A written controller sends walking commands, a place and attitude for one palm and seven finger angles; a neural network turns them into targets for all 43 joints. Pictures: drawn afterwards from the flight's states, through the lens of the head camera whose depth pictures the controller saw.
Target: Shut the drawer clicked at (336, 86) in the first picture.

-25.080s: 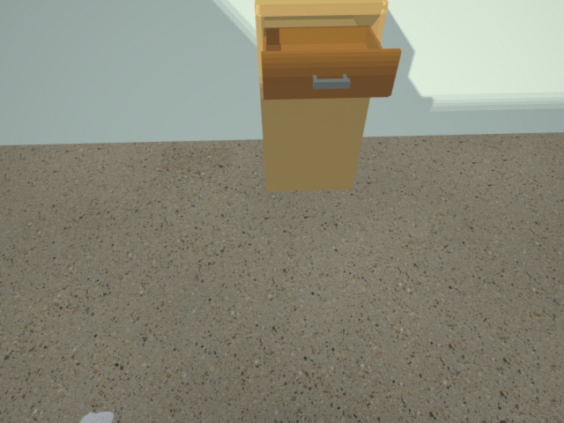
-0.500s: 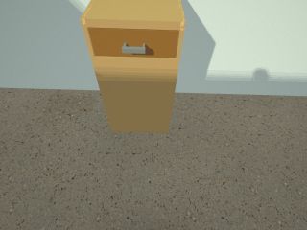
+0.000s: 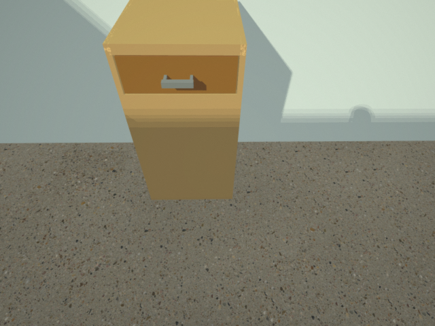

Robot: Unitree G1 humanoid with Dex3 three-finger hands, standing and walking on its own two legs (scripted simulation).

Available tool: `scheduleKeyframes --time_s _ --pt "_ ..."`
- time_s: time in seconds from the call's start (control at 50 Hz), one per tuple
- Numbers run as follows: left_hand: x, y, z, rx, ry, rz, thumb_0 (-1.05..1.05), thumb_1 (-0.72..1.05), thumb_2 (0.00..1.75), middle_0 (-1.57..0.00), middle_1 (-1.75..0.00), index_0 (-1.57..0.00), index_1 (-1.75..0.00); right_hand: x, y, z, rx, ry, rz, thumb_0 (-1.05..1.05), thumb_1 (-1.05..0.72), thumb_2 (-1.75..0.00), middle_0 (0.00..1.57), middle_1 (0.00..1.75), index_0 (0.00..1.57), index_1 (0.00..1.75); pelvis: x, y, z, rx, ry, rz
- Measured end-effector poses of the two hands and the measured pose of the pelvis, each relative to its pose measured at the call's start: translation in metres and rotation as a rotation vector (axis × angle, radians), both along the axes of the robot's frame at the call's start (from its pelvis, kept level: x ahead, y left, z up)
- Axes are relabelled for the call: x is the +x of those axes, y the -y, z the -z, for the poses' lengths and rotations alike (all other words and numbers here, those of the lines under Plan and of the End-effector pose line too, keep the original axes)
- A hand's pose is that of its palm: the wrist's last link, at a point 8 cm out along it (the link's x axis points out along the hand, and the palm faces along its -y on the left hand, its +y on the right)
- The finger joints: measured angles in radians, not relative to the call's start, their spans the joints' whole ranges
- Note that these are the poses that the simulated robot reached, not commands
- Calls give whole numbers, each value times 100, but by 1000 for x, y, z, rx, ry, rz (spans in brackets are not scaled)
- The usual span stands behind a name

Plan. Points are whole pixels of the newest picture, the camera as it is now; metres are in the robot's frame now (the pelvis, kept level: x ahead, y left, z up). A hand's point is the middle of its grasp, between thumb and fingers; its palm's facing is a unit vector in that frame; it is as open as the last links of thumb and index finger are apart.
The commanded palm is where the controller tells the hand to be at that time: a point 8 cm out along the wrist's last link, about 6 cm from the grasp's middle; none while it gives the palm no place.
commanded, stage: let the arm hang, fingers relaxed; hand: left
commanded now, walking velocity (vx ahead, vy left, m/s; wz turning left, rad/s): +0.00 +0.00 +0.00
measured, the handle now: (178, 80) +0.85 +0.17 -0.01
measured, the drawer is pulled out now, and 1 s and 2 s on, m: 0.00 0.00 0.00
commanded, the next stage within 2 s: look to check the result in 0.08 s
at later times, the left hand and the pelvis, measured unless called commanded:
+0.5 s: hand out of the picture +0.00 +0.16 -0.17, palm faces +0.04 -0.98 -0.19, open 7.4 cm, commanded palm none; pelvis +0.01 +0.00 +0.00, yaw +0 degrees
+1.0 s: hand out of the picture +0.03 +0.17 -0.17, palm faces +0.03 -0.98 -0.21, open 7.4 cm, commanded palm none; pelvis +0.02 -0.01 +0.00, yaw +0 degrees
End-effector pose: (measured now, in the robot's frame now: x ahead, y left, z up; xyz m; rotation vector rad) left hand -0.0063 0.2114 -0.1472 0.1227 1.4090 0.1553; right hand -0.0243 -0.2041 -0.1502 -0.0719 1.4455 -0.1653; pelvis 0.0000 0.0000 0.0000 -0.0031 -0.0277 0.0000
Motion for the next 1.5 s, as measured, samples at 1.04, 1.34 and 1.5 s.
scheduleKeyframes --time_s 1.04,1.34,1.5 --pt "30 -5 -7 33 6 4 0 90 90 -20 -30 -20 -30 46 29 -4 -39 33 -34 0 -91 -90 20 30 19 30 23 10 -4 4 -2 3" --pt "30 -5 -7 33 2 11 0 90 90 -20 -30 -20 -30 47 34 -7 -50 29 -33 0 -91 -90 20 30 19 30 24 12 -4 2 -2 7" --pt "30 -7 -7 33 -3 15 0 90 90 -20 -30 -20 -30 47 36 -8 -57 28 -32 0 -91 -90 20 30 19 30 24 11 -5 2 -3 9"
